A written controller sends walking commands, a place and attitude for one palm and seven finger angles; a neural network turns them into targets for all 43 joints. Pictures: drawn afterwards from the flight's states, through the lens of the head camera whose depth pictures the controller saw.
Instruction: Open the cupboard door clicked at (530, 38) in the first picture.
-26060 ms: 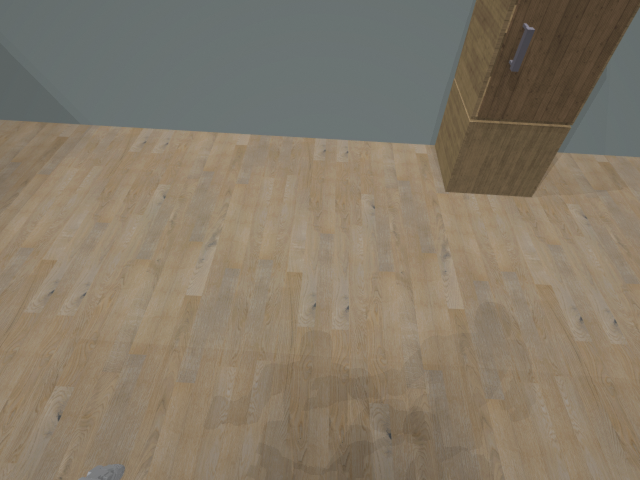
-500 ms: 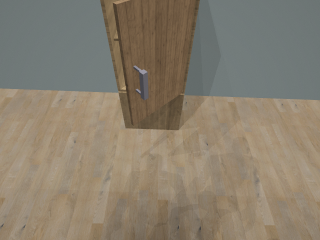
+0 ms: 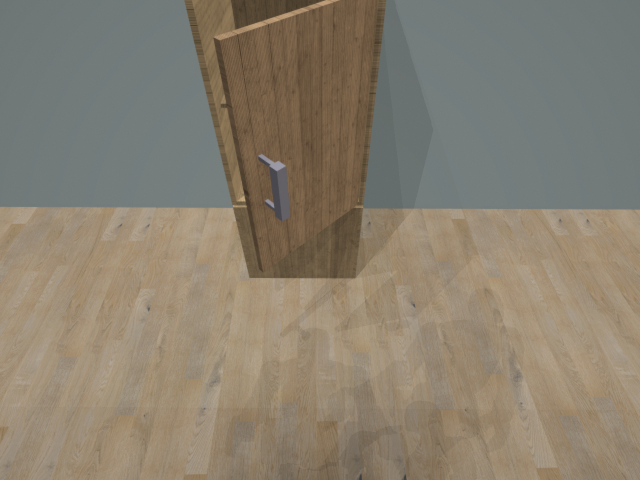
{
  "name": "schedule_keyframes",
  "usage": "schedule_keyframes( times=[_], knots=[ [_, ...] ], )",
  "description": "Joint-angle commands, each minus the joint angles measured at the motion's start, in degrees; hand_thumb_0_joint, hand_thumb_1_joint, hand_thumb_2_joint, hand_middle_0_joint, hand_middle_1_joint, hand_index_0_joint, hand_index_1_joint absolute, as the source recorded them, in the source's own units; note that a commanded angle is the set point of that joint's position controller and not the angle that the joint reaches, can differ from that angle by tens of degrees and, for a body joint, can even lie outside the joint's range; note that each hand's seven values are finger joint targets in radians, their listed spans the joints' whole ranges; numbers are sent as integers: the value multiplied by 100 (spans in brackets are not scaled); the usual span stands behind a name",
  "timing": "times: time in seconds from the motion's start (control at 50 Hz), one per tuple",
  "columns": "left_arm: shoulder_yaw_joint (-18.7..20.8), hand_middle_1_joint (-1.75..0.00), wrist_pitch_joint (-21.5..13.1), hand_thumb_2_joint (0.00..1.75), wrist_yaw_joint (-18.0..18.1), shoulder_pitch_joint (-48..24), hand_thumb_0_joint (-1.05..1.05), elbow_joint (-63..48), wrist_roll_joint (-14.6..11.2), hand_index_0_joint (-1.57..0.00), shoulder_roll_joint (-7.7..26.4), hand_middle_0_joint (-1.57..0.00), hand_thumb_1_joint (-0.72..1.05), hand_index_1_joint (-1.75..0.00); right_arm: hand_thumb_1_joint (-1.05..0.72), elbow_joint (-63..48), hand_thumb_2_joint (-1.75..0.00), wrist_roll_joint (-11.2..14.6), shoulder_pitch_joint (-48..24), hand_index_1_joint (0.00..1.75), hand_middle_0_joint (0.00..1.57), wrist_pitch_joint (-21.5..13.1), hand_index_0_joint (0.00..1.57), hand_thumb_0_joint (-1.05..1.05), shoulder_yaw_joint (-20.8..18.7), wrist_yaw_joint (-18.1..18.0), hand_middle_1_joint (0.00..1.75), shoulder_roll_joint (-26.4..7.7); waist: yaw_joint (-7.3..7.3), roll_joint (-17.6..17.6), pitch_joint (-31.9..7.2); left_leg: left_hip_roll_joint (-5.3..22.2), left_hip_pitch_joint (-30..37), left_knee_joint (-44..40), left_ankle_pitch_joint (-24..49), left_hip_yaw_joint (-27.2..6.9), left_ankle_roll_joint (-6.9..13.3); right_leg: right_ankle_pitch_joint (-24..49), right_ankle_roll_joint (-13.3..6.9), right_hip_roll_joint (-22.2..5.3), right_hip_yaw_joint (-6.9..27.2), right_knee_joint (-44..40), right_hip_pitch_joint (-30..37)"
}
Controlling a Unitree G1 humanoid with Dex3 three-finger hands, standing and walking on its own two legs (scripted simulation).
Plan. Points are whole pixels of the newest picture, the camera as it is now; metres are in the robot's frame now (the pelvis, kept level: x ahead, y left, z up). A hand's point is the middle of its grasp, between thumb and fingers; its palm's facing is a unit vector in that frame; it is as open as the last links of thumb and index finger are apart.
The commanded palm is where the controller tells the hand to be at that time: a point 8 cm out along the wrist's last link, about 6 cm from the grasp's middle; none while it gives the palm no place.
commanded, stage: let the arm hang, fingers relaxed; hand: left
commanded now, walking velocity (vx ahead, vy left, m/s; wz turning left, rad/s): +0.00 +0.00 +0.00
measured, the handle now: (273, 187) +0.68 +0.14 -0.06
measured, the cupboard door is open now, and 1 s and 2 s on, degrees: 45 45 45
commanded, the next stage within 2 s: look to check the result in 0.06 s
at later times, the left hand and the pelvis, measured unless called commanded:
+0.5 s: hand out of the picture +0.05 +0.22 -0.16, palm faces +0.01 -0.95 -0.30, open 7.4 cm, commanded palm none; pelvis +0.02 -0.01 +0.00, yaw +0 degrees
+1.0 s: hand out of the picture +0.08 +0.20 -0.17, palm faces -0.04 -0.96 -0.28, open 7.4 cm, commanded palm none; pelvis +0.02 -0.01 +0.00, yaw -5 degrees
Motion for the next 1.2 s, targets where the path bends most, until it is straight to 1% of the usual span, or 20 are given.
schedule_keyframes(
  times=[0.0, 0.02, 0.06, 0.42, 0.5, 0.72, 0.76, 0.8, 0.84, 0.94, 0.98, 1.02, 1.04, 1.06, 1.08, 1.1, 1.12, 1.14, 1.16, 1.18],
  knots=[
    [178, -30, -97, 90, 70, 177, 0, -150, 16, -20, 1014, -20, 90, -30, -90, -193, -90, -23, 103, 30, 20, -57, 20, 0, -115, -66, 30, -811, 47, 25, -36, 586, -21, -375, 671, -559, 81, 642, -144, -624, 638, -521, 74],
    [190, -30, -114, 90, 71, 185, 0, -164, 20, -20, 1047, -20, 90, -30, -90, -216, -90, -13, 86, 30, 20, -60, 20, 0, -129, -68, 30, -871, 52, -40, -108, 594, 37, -351, 725, -563, 89, 714, -152, -615, 638, -525, 102],
    [186, -30, -107, 90, 68, 131, 0, -144, 15, -20, 1044, -20, 90, -30, -90, -206, -90, -22, 33, 30, 20, -61, 20, 0, -127, -71, 30, -873, 43, 100, -46, 598, 33, -383, 727, -570, 81, 720, -153, -626, 640, -546, 104],
    [185, -30, -144, 90, 50, -23, 0, -102, 2, -20, 1391, -20, 90, -30, -90, -251, -90, 9, -184, 30, 20, -50, 20, 0, -131, -60, 30, -1265, 40, -98, -180, 658, 302, -438, 879, -568, 82, 1031, -169, -665, 648, -702, 263],
    [170, -30, -137, 90, 46, -74, 0, -79, -1, -20, 1420, -20, 90, -30, -90, -235, -90, -7, -253, 30, 20, -47, 20, 0, -119, -57, 30, -1282, 39, -55, -136, 663, 295, -480, 862, -568, 66, 1046, -164, -677, 657, -719, 277],
    [196, -30, -163, 90, 50, -163, 0, -143, 7, -20, 1501, -20, 90, -30, -90, -287, -90, 1, -324, 30, 20, -76, 20, 0, -127, -60, 30, -1398, 49, -43, -316, 686, 411, -474, 1127, -552, 61, 1399, -166, -675, 659, -689, 431],
    [186, -30, -155, 90, 50, -201, 0, -144, 3, -20, 1505, -20, 90, -30, -90, -269, -90, -8, -320, 30, 20, -71, 20, 0, -118, -59, 30, -1360, 37, -61, -231, 690, 371, -507, 1104, -553, 49, 1401, -156, -684, 639, -693, 427],
    [198, -30, -121, 90, 46, -225, 0, -176, 4, -20, 1462, -20, 90, -30, -90, -265, -90, -18, -286, 30, 20, -60, 20, 0, -129, -80, 30, -1332, 20, -10, -203, 726, 434, -417, 1125, -455, 25, 1561, -175, -655, 753, -633, 309],
    [155, -30, -4, 90, 70, -10, 0, -170, 2, -20, 1054, -20, 90, -30, -90, -234, -90, -22, -5, 30, 20, 24, 20, 0, -68, -107, 30, -854, -5, -103, -238, 752, 440, -168, 1095, -236, -41, 1809, -126, -662, 794, -420, 163],
    [334, -30, 187, 90, 29, 144, 0, -524, 50, -20, 1167, -20, 90, -30, -90, -582, -90, -25, 182, 30, 20, 146, 20, 0, -258, -183, 30, -973, -14, -189, -197, 825, 248, 381, 739, 109, -30, 1983, -220, -559, 1081, 174, -271],
    [381, -30, 234, 90, -2, 138, 0, -696, 69, -20, 1141, -20, 90, -30, -90, -724, -90, -27, 204, 30, 20, 157, 20, 0, -320, -204, 30, -990, -23, -158, -210, 913, 213, 479, 650, 126, 17, 1914, -238, -472, 1169, 415, -496],
    [411, -30, 264, 90, -28, 136, 0, -859, 73, -20, 1035, -20, 90, -30, -90, -851, -90, -32, 218, 30, 20, 150, 20, 0, -372, -217, 30, -1046, -20, 161, -204, 1144, 263, 376, 541, -35, 137, 1533, -185, -254, 1114, 790, -831],
    [419, -30, 285, 90, -50, 99, 0, -964, 79, -20, 985, -20, 90, -30, -90, -886, -90, -49, 287, 30, 20, 140, 20, 0, -400, -227, 30, -1105, -45, 402, -163, 1374, 256, 194, 474, -243, 261, 1157, -133, -101, 1005, 1152, -1045],
    [423, -30, 304, 90, -75, 70, 0, -1043, 82, -20, 877, -20, 90, -30, -90, -904, -90, -67, 334, 30, 20, 121, 20, 0, -432, -237, 30, -1176, -38, 763, -162, 1707, 219, -34, 609, -492, 467, 525, -74, 69, 828, 1753, -1203],
    [429, -30, 332, 90, -100, 7, 0, -1135, 84, -20, 768, -20, 90, -30, -90, -924, -90, -83, 353, 30, 20, 86, 20, 0, -453, -237, 30, -1208, -32, 1235, -84, 2104, 245, -272, 1078, -713, 750, -1026, 2, 180, 576, 2488, -1508],
    [448, -30, 373, 90, -118, -69, 0, -1227, 91, -20, 718, -20, 90, -30, -90, -961, -90, -110, 368, 30, 20, 68, 20, 0, -455, -235, 30, -1204, -52, 1317, -11, 2341, 143, -356, 1347, -797, 972, -1810, 31, 126, 547, 3026, -1626],
    [462, -30, 377, 90, -128, -59, 0, -1277, 88, -20, 666, -20, 90, -30, -90, -1019, -90, -110, 284, 30, 20, 52, 20, 0, -452, -240, 30, -1176, 21, 1050, -2, 2423, 71, -222, 1502, -718, 1016, -1927, 2, -23, 662, 3087, -1563],
    [467, -30, 359, 90, -148, 64, 0, -1284, 86, -20, 594, -20, 90, -30, -90, -1069, -90, -134, 127, 30, 20, 39, 20, 0, -455, -238, 30, -1184, 127, 951, -34, 2292, -28, -12, 1808, -485, 912, -1861, -4, -68, 583, 2758, -1336],
    [473, -30, 337, 90, -164, 312, 0, -1227, 84, -20, 557, -20, 90, -30, -90, -1119, -90, -136, -7, 30, 20, 48, 20, 0, -459, -231, 30, -1206, 246, 844, -108, 2115, -90, 297, 1900, -156, 727, -1520, -2, -41, 415, 2274, -994],
    [503, -30, 317, 90, -171, 605, 0, -1145, 86, -20, 598, -20, 90, -30, -90, -1158, -90, -109, -98, 30, 20, 67, 20, 0, -475, -222, 30, -1225, 367, 691, -143, 1887, -298, 751, 1620, 138, 490, -849, 1, 11, 287, 1625, -541]
  ],
)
